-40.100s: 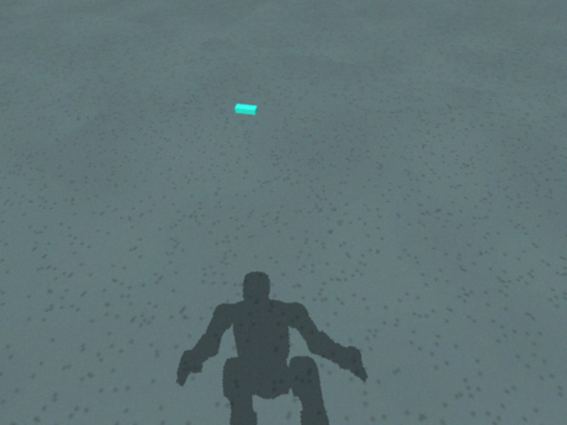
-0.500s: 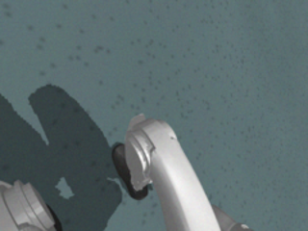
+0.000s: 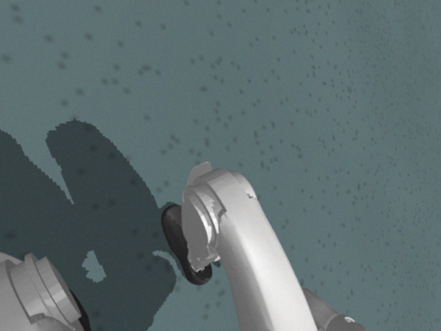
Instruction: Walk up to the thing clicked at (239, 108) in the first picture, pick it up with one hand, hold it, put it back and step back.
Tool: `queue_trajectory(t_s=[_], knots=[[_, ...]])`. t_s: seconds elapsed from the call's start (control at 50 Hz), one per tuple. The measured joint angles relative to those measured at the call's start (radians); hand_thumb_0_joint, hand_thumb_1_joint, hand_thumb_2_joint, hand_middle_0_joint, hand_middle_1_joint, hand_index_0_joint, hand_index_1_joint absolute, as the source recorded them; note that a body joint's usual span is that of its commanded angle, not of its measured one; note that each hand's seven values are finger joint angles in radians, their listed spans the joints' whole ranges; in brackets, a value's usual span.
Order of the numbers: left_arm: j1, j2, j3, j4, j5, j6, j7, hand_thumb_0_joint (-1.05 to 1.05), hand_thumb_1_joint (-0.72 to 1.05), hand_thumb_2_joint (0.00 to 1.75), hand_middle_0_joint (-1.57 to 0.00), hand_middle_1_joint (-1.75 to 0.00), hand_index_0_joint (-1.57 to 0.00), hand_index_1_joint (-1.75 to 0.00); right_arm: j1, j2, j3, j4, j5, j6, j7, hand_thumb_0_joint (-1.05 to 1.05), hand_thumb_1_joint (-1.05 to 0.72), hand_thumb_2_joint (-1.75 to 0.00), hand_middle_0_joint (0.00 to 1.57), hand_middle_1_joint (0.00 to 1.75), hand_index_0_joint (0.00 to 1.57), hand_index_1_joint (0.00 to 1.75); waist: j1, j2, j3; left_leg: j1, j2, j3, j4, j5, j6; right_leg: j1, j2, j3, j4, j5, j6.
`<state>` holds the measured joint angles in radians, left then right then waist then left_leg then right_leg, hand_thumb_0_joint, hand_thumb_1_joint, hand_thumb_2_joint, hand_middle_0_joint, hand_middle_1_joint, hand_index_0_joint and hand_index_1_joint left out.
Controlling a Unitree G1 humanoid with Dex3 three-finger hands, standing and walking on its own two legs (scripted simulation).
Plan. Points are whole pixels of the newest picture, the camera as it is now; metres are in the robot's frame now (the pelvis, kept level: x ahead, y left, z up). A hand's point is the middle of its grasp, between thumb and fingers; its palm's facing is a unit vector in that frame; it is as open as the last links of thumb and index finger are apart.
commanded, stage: close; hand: left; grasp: from above
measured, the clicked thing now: out of the picture +0.49 +0.34 -0.29
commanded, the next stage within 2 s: settle in 0.90 s
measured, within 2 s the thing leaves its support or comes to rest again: leaves its support in 1.34 s
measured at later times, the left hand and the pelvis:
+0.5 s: hand out of the picture +0.48 +0.32 -0.26, palm faces -0.46 -0.15 -0.88, open 8.6 cm; pelvis +0.00 +0.00 +0.00, yaw +0 degrees
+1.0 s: hand out of the picture +0.48 +0.33 -0.26, palm faces -0.45 -0.15 -0.88, open 8.3 cm; pelvis +0.00 +0.00 +0.00, yaw +0 degrees
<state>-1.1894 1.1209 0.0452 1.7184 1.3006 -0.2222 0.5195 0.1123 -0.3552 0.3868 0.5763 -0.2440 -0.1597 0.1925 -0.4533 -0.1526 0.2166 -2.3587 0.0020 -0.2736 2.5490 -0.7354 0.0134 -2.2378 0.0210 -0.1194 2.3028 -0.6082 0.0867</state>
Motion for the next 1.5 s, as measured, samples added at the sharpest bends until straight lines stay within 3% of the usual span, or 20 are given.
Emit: queue_trajectory(t_s=[0.08,0.14,0.24,0.52,1.1,1.22,1.4,1.5], knots=[[-0.004,0.000,-0.024,0.021,-0.018,0.003,0.008,0.00,0.08,0.52,-0.50,-0.70,-0.53,-0.65,-0.005,-0.002,0.007,0.004,-0.004,0.003,0.003,0.00,-0.90,-0.90,0.20,0.30,0.20,0.30,-0.004,0.000,0.001,0.001,0.000,0.001,0.000,0.001,0.001,0.002,-0.001,0.001,0.000,0.000,0.004],[-0.001,0.006,-0.011,0.007,-0.014,-0.001,0.003,0.00,0.11,0.50,-0.53,-0.69,-0.55,-0.63,-0.004,0.001,0.006,0.003,-0.001,0.001,-0.003,0.00,-0.90,-0.90,0.20,0.30,0.20,0.30,-0.003,-0.001,0.006,0.004,0.002,0.001,-0.003,0.001,0.002,0.004,0.000,0.001,-0.003,0.002,0.004],[-0.001,0.004,-0.026,0.012,-0.029,0.003,0.012,0.00,0.16,0.46,-0.56,-0.66,-0.60,-0.60,-0.007,0.001,0.012,0.007,-0.002,0.002,-0.002,0.00,-0.90,-0.90,0.20,0.30,0.20,0.30,-0.005,0.000,0.006,0.005,0.003,0.002,-0.004,0.000,0.003,0.005,0.000,0.001,-0.005,0.001,0.006],[-0.009,0.010,-0.023,0.014,-0.024,0.004,0.006,0.00,0.30,0.34,-0.66,-0.54,-0.71,-0.48,-0.008,0.002,0.018,-0.001,-0.004,0.013,-0.004,0.00,-0.90,-0.89,0.20,0.30,0.20,0.30,-0.009,0.003,0.004,0.004,0.002,-0.001,-0.006,0.001,0.001,0.005,-0.001,-0.003,-0.009,0.003,0.001],[-0.010,0.024,-0.005,-0.009,-0.012,0.002,-0.012,0.00,0.33,0.14,-0.84,-0.29,-0.86,-0.25,-0.010,-0.008,0.026,-0.025,-0.001,0.034,-0.025,0.00,-0.91,-0.90,0.20,0.30,0.20,0.30,-0.009,0.000,0.014,0.000,0.006,0.002,-0.007,0.011,0.011,0.007,-0.001,-0.004,-0.016,0.013,-0.002],[0.000,0.009,0.008,-0.041,-0.004,0.008,-0.036,0.00,0.33,0.11,-0.87,-0.24,-0.89,-0.21,-0.003,-0.002,0.014,-0.022,0.003,0.039,-0.024,0.00,-0.91,-0.90,0.20,0.30,0.20,0.30,-0.001,0.004,0.003,-0.003,0.005,0.005,-0.009,0.009,0.010,0.002,-0.004,-0.002,-0.013,0.010,-0.003],[0.059,-0.027,0.081,-0.161,0.018,0.026,-0.102,0.00,0.33,0.06,-0.90,-0.20,-0.92,-0.17,0.030,0.003,-0.039,-0.019,0.015,0.054,-0.015,0.00,-0.92,-0.90,0.20,0.30,0.20,0.30,0.029,0.029,-0.031,-0.019,-0.001,0.007,-0.011,0.004,0.005,-0.014,-0.013,-0.003,-0.009,0.000,-0.025],[0.103,-0.080,0.078,-0.270,-0.008,0.041,-0.150,0.00,0.33,0.04,-0.91,-0.19,-0.93,-0.16,0.058,0.006,-0.093,-0.004,0.038,0.070,-0.002,0.00,-0.91,-0.90,0.20,0.30,0.20,0.30,0.060,0.057,-0.074,-0.028,-0.007,0.021,-0.020,0.001,0.006,-0.024,-0.024,0.006,-0.007,-0.012,-0.031]])
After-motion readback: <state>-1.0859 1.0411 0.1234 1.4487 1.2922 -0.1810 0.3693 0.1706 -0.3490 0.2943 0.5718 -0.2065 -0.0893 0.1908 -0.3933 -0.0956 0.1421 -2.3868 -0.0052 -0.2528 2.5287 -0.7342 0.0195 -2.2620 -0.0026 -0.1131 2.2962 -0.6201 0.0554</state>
